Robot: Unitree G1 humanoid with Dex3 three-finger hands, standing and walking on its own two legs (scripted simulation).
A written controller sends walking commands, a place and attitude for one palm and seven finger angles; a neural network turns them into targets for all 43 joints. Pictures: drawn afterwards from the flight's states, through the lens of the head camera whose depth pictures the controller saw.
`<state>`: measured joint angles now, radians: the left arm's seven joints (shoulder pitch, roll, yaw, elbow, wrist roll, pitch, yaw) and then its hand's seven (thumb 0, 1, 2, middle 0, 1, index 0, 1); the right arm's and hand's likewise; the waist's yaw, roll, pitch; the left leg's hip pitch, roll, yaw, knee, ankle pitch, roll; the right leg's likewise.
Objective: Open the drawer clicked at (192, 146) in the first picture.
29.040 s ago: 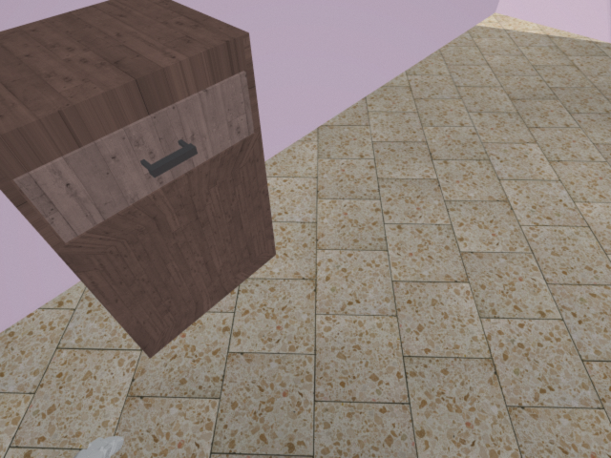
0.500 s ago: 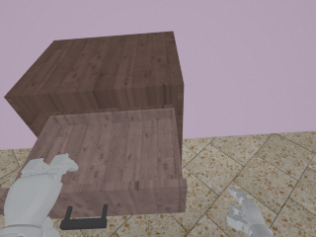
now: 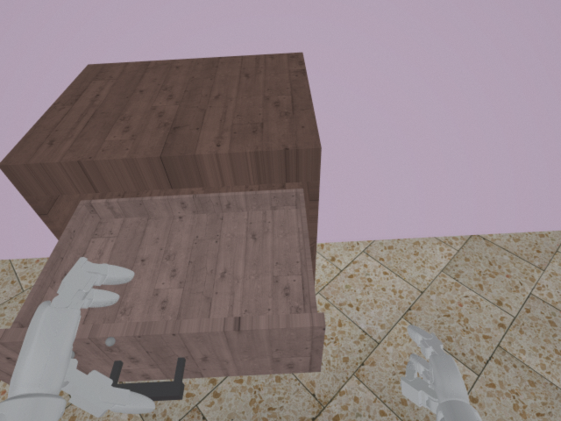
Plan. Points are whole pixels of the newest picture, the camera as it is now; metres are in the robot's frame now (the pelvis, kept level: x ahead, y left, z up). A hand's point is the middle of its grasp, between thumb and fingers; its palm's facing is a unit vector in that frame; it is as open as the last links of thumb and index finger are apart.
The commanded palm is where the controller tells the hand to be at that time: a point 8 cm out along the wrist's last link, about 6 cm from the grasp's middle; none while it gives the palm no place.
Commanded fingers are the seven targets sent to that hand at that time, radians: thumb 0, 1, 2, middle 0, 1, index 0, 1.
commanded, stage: draw the hand back to the body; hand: left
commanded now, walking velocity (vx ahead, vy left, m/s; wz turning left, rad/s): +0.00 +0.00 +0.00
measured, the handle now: (146, 378) +0.18 +0.24 -0.06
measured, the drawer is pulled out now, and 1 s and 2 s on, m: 0.30 0.30 0.30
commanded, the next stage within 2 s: step back with the hand held close in 0.88 s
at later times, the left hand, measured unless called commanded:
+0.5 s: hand (103, 306) +0.19 +0.22 +0.16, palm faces +0.36 -0.82 -0.44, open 10.2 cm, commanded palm +0.14 +0.26 +0.18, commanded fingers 0.00 0.62 0.78 -0.22 -0.48 -0.22 -0.48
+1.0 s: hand (100, 300) +0.19 +0.22 +0.16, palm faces +0.37 -0.82 -0.43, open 7.5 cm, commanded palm +0.14 +0.27 +0.18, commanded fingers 0.00 0.90 0.90 -0.20 -0.30 -0.20 -0.30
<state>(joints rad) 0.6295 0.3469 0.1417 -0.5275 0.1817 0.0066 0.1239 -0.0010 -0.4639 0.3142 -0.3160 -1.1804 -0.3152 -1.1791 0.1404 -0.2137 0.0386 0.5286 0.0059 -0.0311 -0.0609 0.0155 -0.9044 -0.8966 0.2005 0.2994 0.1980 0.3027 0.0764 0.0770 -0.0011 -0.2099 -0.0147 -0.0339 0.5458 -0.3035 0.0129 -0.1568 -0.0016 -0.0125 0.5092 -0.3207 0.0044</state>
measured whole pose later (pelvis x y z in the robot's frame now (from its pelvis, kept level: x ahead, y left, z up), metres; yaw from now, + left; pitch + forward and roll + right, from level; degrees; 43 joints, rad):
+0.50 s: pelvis +0.01 -0.02 +0.01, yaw +0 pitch -3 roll -1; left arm 0.58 0.34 0.26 -0.50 -0.04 -0.08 0.10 0.00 0.28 0.64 -0.26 -0.70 -0.25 -0.69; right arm 0.15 -0.22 0.01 0.63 -0.01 -0.11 -0.09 0.02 -0.90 -0.90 0.20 0.30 0.20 0.30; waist 0.06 0.06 0.01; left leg -0.13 0.01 -0.05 0.44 -0.27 -0.01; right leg -0.06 0.02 -0.03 0.39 -0.28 -0.02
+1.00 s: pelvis +0.01 -0.02 +0.01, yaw +0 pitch -3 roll +0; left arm 0.54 0.33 0.27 -0.49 -0.04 -0.06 0.09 0.02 0.87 0.89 -0.21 -0.31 -0.21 -0.31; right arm 0.14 -0.21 0.02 0.63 -0.01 -0.09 -0.08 0.02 -0.90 -0.90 0.20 0.30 0.20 0.30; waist 0.07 0.07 0.02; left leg -0.11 0.01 -0.04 0.41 -0.25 -0.01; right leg -0.05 0.02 -0.02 0.36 -0.26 -0.02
